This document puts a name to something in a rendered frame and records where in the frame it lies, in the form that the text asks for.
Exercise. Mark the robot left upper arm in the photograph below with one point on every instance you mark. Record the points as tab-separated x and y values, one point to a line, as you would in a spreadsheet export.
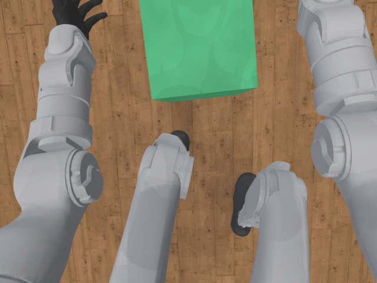
54	190

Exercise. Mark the robot left forearm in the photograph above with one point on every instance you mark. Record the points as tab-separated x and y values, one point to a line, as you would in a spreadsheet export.
64	95

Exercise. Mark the robot left hand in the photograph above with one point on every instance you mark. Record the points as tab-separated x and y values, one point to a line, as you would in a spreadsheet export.
67	12

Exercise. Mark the robot left thigh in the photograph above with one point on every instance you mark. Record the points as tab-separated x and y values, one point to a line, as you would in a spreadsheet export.
144	249

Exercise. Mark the robot right upper arm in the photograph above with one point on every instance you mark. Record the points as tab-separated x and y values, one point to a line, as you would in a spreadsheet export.
345	148

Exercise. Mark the robot right forearm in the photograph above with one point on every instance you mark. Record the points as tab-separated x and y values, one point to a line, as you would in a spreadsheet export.
340	55

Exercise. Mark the robot right shin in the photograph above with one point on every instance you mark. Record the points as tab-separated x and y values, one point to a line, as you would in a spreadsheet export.
247	217

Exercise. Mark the carton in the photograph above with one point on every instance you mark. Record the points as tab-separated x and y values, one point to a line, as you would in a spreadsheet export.
199	48

